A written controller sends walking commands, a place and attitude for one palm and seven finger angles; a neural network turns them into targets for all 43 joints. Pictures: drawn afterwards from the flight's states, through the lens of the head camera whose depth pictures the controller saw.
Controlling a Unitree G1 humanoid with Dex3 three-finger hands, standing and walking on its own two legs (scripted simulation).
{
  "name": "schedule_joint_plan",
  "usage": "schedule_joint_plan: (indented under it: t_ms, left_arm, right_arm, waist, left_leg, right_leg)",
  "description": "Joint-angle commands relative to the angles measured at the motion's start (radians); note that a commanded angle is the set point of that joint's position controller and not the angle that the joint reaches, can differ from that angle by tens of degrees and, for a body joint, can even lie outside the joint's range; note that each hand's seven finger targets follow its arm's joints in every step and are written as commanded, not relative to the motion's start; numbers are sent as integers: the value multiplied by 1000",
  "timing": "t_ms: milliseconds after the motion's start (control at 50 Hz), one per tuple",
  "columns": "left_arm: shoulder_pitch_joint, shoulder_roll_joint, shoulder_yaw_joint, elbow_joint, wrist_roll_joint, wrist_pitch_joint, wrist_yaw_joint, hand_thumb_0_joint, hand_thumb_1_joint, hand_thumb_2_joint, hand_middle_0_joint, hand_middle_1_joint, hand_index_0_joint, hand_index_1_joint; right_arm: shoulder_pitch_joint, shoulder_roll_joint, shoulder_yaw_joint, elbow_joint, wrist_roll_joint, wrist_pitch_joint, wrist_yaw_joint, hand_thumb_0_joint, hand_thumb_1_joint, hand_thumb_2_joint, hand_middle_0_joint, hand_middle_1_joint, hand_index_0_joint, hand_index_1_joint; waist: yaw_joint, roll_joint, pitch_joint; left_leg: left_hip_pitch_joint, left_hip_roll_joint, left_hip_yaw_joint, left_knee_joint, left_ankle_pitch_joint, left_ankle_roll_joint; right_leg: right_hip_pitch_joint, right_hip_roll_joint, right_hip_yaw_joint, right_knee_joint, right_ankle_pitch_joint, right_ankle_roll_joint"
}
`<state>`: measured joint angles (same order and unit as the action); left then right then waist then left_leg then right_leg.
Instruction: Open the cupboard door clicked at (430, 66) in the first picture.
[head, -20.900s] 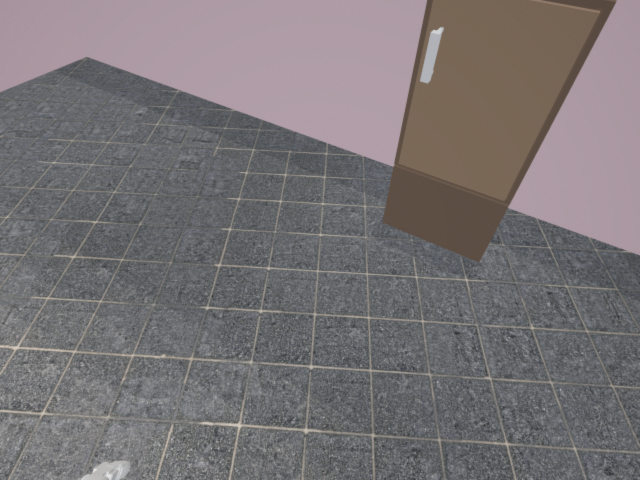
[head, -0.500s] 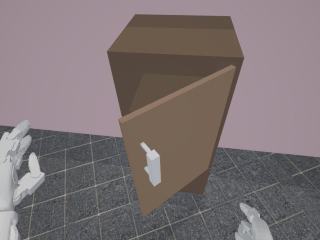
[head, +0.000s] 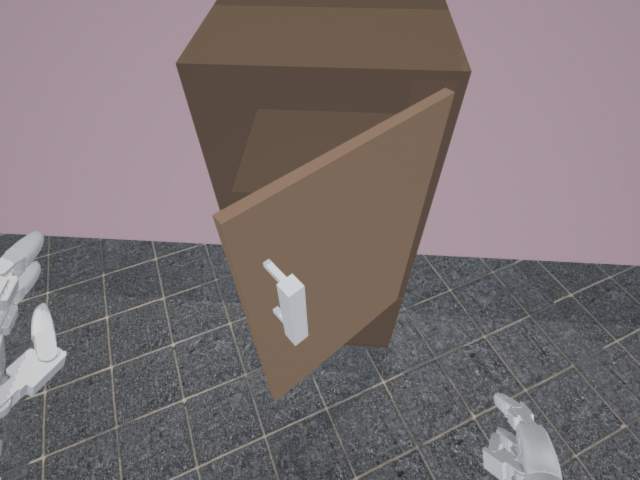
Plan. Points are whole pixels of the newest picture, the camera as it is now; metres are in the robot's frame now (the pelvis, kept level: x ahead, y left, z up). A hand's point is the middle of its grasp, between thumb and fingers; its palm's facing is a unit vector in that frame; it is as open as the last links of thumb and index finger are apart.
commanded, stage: step back with the hand held close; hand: left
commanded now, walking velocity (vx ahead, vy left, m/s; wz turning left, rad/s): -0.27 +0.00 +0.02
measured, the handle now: (284, 302) +0.34 +0.08 +0.00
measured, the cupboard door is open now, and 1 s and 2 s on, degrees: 45 45 45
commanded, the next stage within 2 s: stop stepping back and stand still in 0.76 s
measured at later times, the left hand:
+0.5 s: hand out of the picture +0.08 +0.31 +0.16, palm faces +0.51 -0.71 -0.48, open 7.4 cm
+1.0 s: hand out of the picture -0.01 +0.29 +0.16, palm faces +0.39 -0.83 -0.41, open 7.4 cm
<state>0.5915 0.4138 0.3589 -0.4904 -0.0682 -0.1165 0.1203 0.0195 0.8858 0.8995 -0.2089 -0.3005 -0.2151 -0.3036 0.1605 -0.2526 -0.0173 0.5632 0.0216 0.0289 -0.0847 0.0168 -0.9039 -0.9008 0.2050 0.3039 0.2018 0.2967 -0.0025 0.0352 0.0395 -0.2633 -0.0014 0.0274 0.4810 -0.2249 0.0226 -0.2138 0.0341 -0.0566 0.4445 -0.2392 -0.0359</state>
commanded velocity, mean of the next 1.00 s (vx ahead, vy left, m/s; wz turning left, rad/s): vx -0.24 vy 0.00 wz -0.05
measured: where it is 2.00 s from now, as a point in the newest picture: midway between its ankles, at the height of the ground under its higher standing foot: outside the picture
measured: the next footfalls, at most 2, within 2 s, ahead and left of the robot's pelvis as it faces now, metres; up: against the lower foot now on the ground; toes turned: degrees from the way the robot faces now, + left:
left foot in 0.66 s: -0.02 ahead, +0.12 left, +0.00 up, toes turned +6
right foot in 1.08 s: -0.36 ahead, -0.07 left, +0.00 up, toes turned -2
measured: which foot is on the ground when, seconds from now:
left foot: down 0.00-0.54, up 0.56-0.64, down 0.66-1.00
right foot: down 0.00-0.68, up 0.70-1.00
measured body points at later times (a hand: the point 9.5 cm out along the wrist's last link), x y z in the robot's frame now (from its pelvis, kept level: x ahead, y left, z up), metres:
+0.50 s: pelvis -0.10 +0.02 -0.02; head -0.07 +0.04 +0.43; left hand +0.04 +0.34 +0.18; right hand +0.09 -0.19 -0.10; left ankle +0.01 +0.11 -0.74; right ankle -0.06 -0.09 -0.74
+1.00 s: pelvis -0.21 +0.03 +0.00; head -0.18 +0.08 +0.45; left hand -0.03 +0.34 +0.19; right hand -0.02 -0.17 -0.06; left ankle -0.07 +0.12 -0.74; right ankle -0.37 -0.10 -0.69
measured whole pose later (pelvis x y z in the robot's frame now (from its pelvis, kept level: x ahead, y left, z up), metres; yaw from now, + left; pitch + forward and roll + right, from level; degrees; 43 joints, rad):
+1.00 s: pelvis -0.21 +0.03 +0.00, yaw +2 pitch +5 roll -5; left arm 0.55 0.46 0.43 -0.63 -0.07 -0.18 0.16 0.02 0.89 0.90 -0.21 -0.30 -0.21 -0.30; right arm 0.15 -0.14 0.02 0.60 -0.02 -0.13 -0.04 0.01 -0.90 -0.90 0.21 0.30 0.21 0.30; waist -0.02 -0.04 -0.01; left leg -0.48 0.05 0.04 0.30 0.05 0.04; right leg -0.17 0.07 -0.03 0.72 -0.57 -0.01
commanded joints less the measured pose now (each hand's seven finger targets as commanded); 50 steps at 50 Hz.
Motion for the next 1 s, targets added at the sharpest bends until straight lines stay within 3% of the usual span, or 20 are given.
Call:
schedule_joint_plan:
  t_ms: [0,100,220,320,380,420,480,520,580,600,620,640,660,700,720,760,800,840,900,980]
  left_arm:
    - [-5,211,205,-221,-5,-73,46,0,900,900,-200,-300,-200,-300]
    - [16,181,182,-195,0,-75,48,0,900,900,-200,-300,-200,-300]
    - [-35,176,180,-217,27,-106,53,0,900,900,-200,-300,-200,-300]
    - [-99,176,206,-243,57,-130,53,0,900,900,-200,-300,-200,-300]
    - [-81,196,229,-258,53,-139,50,0,900,900,-200,-300,-200,-300]
    - [-54,174,219,-240,48,-146,42,0,900,900,-200,-300,-200,-300]
    - [-56,180,196,-272,21,-157,44,0,900,900,-200,-300,-200,-300]
    - [-95,165,158,-262,23,-156,53,0,900,900,-200,-300,-200,-300]
    - [-156,200,167,-242,33,-148,64,0,900,900,-200,-300,-200,-300]
    - [-173,195,157,-245,33,-140,63,0,900,900,-200,-300,-200,-300]
    - [-180,199,165,-250,33,-138,61,0,900,900,-200,-300,-200,-300]
    - [-183,201,178,-270,34,-146,60,0,900,900,-200,-300,-200,-300]
    - [-184,213,201,-280,37,-153,61,0,900,900,-200,-300,-200,-300]
    - [-114,205,216,-249,28,-165,48,0,900,900,-200,-300,-200,-300]
    - [-120,206,226,-285,30,-165,47,0,900,900,-200,-300,-200,-300]
    - [-96,179,204,-309,18,-163,48,0,900,900,-200,-300,-200,-300]
    - [-48,162,181,-323,13,-150,47,0,900,900,-200,-300,-200,-300]
    - [-61,154,166,-350,2,-133,45,0,900,900,-200,-300,-200,-300]
    - [-42,169,180,-356,-3,-126,53,0,900,900,-200,-300,-200,-300]
    - [48,248,257,-362,-18,-118,56,0,900,900,-200,-300,-200,-300]
  right_arm:
    - [-89,-90,-38,-175,4,-47,-16,0,-900,-900,200,300,200,300]
    - [-87,-98,-37,-172,0,-55,-12,0,-900,-900,200,300,200,300]
    - [-75,-118,-32,-179,-7,-86,-11,0,-900,-900,200,300,200,300]
    - [-69,-120,-37,-183,-19,-120,-13,0,-900,-900,200,300,200,300]
    - [-60,-111,-41,-178,-22,-139,-6,0,-900,-900,200,300,200,300]
    - [-61,-105,-41,-171,-23,-146,1,0,-900,-900,200,300,200,300]
    - [-37,-91,-48,-132,-21,-150,17,0,-900,-900,200,300,200,300]
    - [-24,-83,-50,-100,-17,-146,23,0,-900,-900,200,300,200,300]
    - [-52,-67,-42,-83,-23,-137,14,0,-900,-900,200,300,200,300]
    - [-50,-64,-34,-85,-20,-133,8,0,-900,-900,200,300,200,300]
    - [-67,-77,-31,-89,-16,-134,-2,0,-900,-900,200,300,200,300]
    - [-88,-101,-36,-100,-16,-140,-9,0,-900,-900,200,300,200,300]
    - [-82,-98,-37,-103,-20,-148,-10,0,-900,-900,200,300,200,300]
    - [-70,-75,-45,-101,-43,-169,-1,0,-900,-900,200,300,200,300]
    - [-65,-80,-53,-97,-53,-178,8,0,-900,-900,200,300,200,300]
    - [-58,-77,-59,-87,-44,-188,21,0,-900,-900,200,300,200,300]
    - [-67,-81,-59,-83,-32,-192,31,0,-900,-900,200,300,200,300]
    - [-75,-79,-48,-76,-32,-194,39,0,-900,-900,200,300,200,300]
    - [-55,-66,-33,-84,-31,-206,31,0,-900,-900,200,300,200,300]
    - [-40,-56,-25,-99,-36,-199,27,0,-900,-900,200,300,200,300]
  waist:
    - [11,0,-225]
    - [10,32,-172]
    - [4,66,-83]
    - [15,153,-85]
    - [15,134,-121]
    - [8,109,-84]
    - [-8,-77,-128]
    - [-17,-176,-158]
    - [-26,-162,-123]
    - [-27,-135,-92]
    - [-20,-36,-71]
    - [-4,119,-79]
    - [7,194,-127]
    - [11,249,-207]
    - [7,201,-203]
    - [8,85,-204]
    - [12,79,-249]
    - [1,138,-250]
    - [-2,237,-251]
    - [12,317,-290]
  left_leg:
    - [57,77,-74,-11,366,10]
    - [-52,101,-116,-68,206,22]
    - [-313,132,-181,-182,-288,59]
    - [-535,207,-282,-315,-526,101]
    - [-464,203,-273,-267,-463,101]
    - [-448,174,-231,-222,-470,82]
    - [-70,46,-80,75,-195,-10]
    - [62,7,-44,305,-99,-31]
    - [29,10,-47,275,-87,-33]
    - [26,24,-60,129,-61,-29]
    - [13,49,-86,-25,24,-15]
    - [-65,147,-189,-132,132,17]
    - [-135,248,-259,-179,254,60]
    - [-184,350,-371,-288,85,119]
    - [-225,378,-396,-298,-7,141]
    - [-78,345,-300,-228,117,147]
    - [31,306,-230,-218,162,124]
    - [40,289,-227,-280,38,108]
    - [48,211,-185,-389,-281,33]
    - [72,85,-60,-353,-250,-114]
  right_leg:
    - [90,-122,94,-2,453,33]
    - [76,-91,99,-4,256,36]
    - [125,-58,114,22,-46,40]
    - [287,24,69,248,-35,51]
    - [254,26,91,233,-13,40]
    - [188,16,129,160,-84,22]
    - [-187,-128,312,-113,-155,-55]
    - [-309,-257,392,-187,-52,-100]
    - [-284,-258,331,-140,164,-78]
    - [-266,-211,275,-91,166,-41]
    - [-249,-119,209,-17,131,9]
    - [-167,-16,137,102,88,49]
    - [-56,28,91,259,3,61]
    - [-29,57,121,572,-275,53]
    - [-30,57,155,685,-273,51]
    - [-151,30,154,663,-256,52]
    - [-182,37,108,636,-257,63]
    - [-164,43,77,574,-278,65]
    - [-57,71,-13,364,-326,40]
    - [133,118,-118,-84,-310,-10]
